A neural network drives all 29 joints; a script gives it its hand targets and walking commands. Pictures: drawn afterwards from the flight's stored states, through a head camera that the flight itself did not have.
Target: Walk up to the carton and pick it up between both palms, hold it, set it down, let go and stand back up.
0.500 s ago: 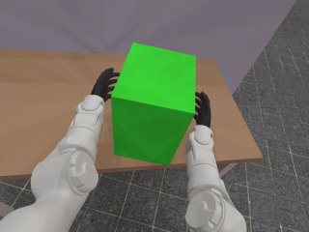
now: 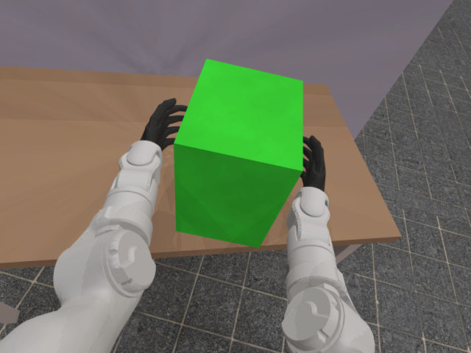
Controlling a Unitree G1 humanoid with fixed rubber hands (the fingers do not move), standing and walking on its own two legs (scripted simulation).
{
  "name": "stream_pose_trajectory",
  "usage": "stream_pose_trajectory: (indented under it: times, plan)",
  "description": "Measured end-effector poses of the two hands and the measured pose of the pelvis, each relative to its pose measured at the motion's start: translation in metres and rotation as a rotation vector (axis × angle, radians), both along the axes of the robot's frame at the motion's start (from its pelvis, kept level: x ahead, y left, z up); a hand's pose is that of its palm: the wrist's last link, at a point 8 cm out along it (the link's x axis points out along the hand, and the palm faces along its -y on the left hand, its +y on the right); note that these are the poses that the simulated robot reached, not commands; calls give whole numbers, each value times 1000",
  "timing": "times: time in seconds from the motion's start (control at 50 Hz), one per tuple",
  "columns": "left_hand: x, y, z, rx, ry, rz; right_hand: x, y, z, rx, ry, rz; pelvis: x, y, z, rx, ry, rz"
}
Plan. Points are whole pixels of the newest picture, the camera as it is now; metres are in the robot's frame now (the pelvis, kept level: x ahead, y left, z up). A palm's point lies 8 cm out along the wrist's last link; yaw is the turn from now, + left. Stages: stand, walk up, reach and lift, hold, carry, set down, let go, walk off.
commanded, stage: set down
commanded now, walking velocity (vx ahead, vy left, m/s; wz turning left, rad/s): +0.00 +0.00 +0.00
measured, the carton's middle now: (234, 161) +0.49 -0.03 +0.01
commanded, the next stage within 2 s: none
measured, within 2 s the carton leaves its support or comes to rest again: neither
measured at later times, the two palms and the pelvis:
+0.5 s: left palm (154, 143) +0.47 +0.12 +0.08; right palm (311, 182) +0.40 -0.15 +0.08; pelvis +0.00 +0.00 +0.00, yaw +0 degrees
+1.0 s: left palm (149, 136) +0.51 +0.14 +0.05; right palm (309, 181) +0.43 -0.16 +0.04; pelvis +0.01 +0.00 -0.02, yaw -2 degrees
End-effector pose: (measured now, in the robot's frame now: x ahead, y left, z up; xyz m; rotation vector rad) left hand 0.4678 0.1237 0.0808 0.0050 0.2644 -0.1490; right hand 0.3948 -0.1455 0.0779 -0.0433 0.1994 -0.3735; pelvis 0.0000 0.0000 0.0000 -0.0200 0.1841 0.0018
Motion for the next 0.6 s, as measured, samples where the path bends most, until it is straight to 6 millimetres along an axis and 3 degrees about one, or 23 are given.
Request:
stream_pose_trajectory:
  times: [0.6]
  plan:
    - [4, 0, -10, -6, -4, 3, 4, -3, -7, -9, 41, 32, -2, -4, -2, 0, 25, -1]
